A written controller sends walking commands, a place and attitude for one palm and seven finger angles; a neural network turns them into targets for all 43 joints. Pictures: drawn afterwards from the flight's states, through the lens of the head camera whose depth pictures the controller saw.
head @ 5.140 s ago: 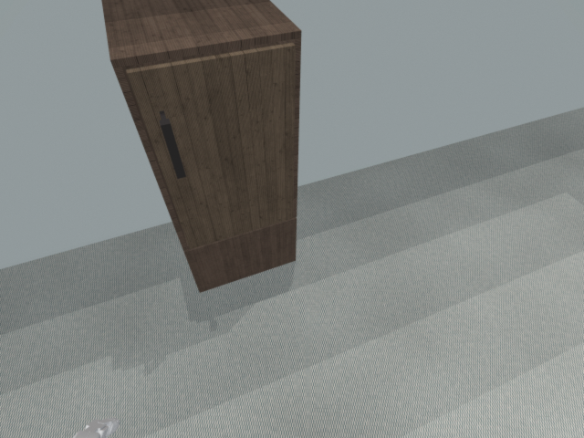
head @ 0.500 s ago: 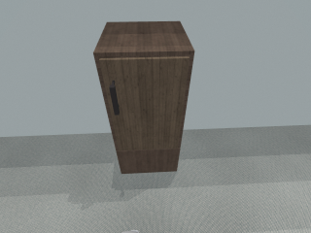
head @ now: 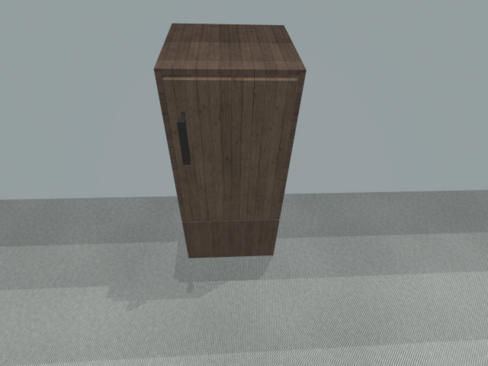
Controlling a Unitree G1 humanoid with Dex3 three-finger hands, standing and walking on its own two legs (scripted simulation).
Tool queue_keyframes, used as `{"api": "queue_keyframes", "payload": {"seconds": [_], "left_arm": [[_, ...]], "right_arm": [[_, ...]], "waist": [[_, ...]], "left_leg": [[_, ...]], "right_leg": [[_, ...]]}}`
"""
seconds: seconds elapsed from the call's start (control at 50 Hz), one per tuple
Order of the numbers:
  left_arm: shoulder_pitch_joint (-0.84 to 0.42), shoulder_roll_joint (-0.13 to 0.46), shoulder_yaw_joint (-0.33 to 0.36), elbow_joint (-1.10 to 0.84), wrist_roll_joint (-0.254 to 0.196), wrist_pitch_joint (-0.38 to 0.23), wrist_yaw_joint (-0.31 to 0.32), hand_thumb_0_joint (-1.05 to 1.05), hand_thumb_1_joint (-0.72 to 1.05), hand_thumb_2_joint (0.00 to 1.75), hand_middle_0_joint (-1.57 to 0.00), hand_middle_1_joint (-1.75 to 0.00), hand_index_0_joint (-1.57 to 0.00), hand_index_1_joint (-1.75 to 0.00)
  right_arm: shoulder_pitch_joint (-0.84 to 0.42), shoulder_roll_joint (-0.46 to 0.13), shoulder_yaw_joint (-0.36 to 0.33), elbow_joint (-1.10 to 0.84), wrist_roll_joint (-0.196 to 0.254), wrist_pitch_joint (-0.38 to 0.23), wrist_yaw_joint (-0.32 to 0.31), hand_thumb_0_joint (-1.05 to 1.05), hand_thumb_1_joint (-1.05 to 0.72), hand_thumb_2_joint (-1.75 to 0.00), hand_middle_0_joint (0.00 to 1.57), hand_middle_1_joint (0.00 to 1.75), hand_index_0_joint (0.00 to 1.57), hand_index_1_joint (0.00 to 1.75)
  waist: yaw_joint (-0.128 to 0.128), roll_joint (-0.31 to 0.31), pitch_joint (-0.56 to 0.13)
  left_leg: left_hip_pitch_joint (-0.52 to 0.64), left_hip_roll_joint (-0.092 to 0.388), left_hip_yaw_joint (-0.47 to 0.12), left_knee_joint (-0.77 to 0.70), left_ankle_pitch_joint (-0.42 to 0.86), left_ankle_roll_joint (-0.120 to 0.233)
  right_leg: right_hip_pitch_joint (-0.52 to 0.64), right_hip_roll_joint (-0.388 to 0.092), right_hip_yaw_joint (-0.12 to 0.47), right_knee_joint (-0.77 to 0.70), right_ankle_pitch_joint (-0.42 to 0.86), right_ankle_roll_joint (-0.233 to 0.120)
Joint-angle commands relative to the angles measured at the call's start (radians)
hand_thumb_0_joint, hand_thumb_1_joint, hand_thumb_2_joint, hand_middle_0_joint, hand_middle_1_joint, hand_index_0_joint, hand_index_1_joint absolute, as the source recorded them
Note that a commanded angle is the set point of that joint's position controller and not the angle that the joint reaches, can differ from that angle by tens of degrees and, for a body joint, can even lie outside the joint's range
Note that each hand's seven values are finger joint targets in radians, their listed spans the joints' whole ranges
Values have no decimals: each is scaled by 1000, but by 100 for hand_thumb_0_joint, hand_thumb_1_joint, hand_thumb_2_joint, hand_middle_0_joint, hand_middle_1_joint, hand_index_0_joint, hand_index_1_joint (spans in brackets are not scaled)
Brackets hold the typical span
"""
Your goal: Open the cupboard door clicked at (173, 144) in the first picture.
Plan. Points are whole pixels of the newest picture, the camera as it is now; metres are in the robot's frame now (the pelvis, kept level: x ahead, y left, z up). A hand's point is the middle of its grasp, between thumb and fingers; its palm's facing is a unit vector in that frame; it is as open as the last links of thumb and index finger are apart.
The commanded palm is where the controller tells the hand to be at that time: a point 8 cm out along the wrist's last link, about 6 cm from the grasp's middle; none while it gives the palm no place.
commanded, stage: come to a stop and stand still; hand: left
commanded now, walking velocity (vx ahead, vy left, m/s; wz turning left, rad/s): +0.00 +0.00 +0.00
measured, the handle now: (184, 138) +0.73 +0.22 -0.04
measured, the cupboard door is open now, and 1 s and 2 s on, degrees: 0 0 0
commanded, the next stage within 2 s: look again from close up in 0.04 s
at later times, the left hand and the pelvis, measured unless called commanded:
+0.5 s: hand out of the picture +0.00 +0.16 -0.17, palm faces +0.05 -0.99 -0.15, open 7.4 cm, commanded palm none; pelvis +0.03 +0.01 +0.00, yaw +0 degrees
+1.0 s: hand out of the picture +0.07 +0.17 -0.19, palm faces +0.13 -0.98 -0.14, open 7.4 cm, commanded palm none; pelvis +0.10 +0.01 -0.01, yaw +5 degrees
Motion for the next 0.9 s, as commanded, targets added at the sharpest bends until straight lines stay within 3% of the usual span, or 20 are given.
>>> {"api": "queue_keyframes", "payload": {"seconds": [0.0, 0.18, 0.26, 0.34, 0.52, 0.68, 0.72, 0.78, 0.82, 0.86, 0.88], "left_arm": [[30, 97, 27, -33, -3, -20, 6, 0, 90, 90, -20, -30, -20, -30], [43, 66, 22, -19, 0, -25, 1, 0, 90, 90, -20, -30, -20, -30], [49, 53, 17, -9, 1, -27, 1, 0, 90, 90, -20, -30, -20, -30], [53, 50, 11, 2, -2, -34, 3, 0, 90, 90, -20, -30, -20, -30], [44, 52, 2, 21, -6, -45, 8, 0, 90, 90, -20, -30, -20, -30], [36, 57, -1, 31, -6, -43, 12, 0, 90, 90, -20, -30, -20, -30], [39, 64, 7, 31, -2, -41, 9, 0, 90, 90, -20, -30, -20, -30], [46, 76, 17, 21, 4, -36, 1, 0, 90, 90, -20, -30, -20, -30], [57, 89, 25, 16, 5, -36, -4, 0, 90, 90, -20, -30, -20, -30], [90, 109, 38, 18, 5, -37, -4, 0, 90, 90, -20, -30, -20, -30], [117, 130, 46, 20, 4, -40, -3, 0, 90, 90, -20, -30, -20, -30]], "right_arm": [[102, -84, -20, -17, -9, -11, -3, 0, -90, -90, 20, 30, 20, 30], [78, -85, -17, -12, -6, -31, -8, 0, -90, -90, 20, 30, 20, 30], [69, -97, -19, -17, -4, -35, -10, 0, -90, -90, 20, 30, 20, 30], [67, -90, -15, -13, 2, -39, -11, 0, -90, -90, 20, 30, 20, 30], [57, -92, -6, 6, 7, -52, -19, 0, -90, -90, 20, 30, 20, 30], [27, -94, -5, 24, 7, -52, -24, 0, -90, -90, 20, 30, 20, 30], [39, -101, -8, 26, 4, -49, -22, 0, -90, -90, 20, 30, 20, 30], [25, -103, -13, 17, 0, -46, -15, 0, -90, -90, 20, 30, 20, 30], [18, -94, -13, 10, -1, -46, -12, 0, -90, -90, 20, 30, 20, 30], [4, -82, -12, -5, -2, -46, -9, 0, -90, -90, 20, 30, 20, 30], [-2, -78, -13, -17, -3, -47, -7, 0, -90, -90, 20, 30, 20, 30]], "waist": [[-13, -31, 180], [8, 53, 174], [11, 42, 171], [9, 2, 155], [-1, 11, 96], [2, 6, 113], [1, -12, 100], [9, -22, 152], [17, -33, 179], [31, -90, 198], [34, -128, 173]], "left_leg": [[-154, 55, -89, -120, -185, 32], [-213, 105, -148, -222, -231, 40], [-211, 119, -167, -250, -228, 45], [-171, 107, -143, -217, -136, 40], [-38, 108, -90, -170, 123, 26], [12, 111, -80, -159, 238, 22], [2, 106, -77, -146, 114, 30], [-59, 90, -80, -122, -37, 43], [-113, 70, -67, -76, -67, 43], [-203, 29, -25, 38, -79, 34], [-233, 14, 6, 121, -95, 25]], "right_leg": [[-50, -115, 205, -194, -371, -14], [37, -85, 140, -104, -201, -4], [65, -80, 120, -72, -131, 0], [82, -95, 134, -87, -84, -4], [119, -112, 131, -71, 103, -9], [127, -116, 120, -57, 201, -10], [143, -110, 112, -40, 78, -17], [119, -116, 129, -55, -111, -29], [130, -132, 158, -74, -173, -46], [183, -178, 219, -107, -206, -81], [217, -225, 272, -134, -199, -110]]}}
